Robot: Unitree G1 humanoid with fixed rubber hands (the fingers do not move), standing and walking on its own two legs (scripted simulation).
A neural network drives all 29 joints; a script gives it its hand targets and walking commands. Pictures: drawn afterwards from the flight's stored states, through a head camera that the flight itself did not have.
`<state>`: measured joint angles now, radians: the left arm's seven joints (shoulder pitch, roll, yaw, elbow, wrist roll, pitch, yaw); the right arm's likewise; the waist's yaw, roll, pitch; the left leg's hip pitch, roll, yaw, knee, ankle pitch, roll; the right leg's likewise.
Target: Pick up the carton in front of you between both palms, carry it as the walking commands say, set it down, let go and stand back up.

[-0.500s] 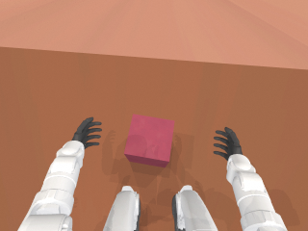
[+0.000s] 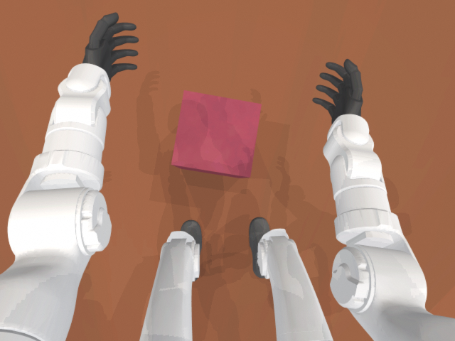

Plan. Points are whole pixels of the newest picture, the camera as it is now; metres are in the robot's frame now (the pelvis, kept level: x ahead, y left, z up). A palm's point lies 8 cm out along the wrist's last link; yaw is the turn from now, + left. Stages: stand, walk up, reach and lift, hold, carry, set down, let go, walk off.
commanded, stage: reach and lift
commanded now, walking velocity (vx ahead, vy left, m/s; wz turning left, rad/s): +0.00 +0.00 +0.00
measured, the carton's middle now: (215, 140) +0.47 +0.01 -0.52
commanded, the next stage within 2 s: none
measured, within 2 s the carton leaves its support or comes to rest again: leaves its support in 1.64 s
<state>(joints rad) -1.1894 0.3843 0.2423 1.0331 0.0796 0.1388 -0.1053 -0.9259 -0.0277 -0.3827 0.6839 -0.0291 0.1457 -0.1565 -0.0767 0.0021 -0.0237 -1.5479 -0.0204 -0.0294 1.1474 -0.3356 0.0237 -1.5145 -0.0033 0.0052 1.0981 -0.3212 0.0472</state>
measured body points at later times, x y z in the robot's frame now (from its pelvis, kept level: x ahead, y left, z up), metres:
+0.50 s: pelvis -0.03 -0.01 -0.18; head +0.32 +0.02 +0.10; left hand +0.51 +0.20 -0.35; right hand +0.46 -0.19 -0.35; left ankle +0.07 +0.10 -0.61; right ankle +0.08 -0.15 -0.61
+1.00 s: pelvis -0.04 -0.01 -0.28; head +0.33 +0.02 -0.03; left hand +0.51 +0.18 -0.47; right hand +0.47 -0.19 -0.46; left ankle +0.07 +0.10 -0.61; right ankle +0.08 -0.15 -0.61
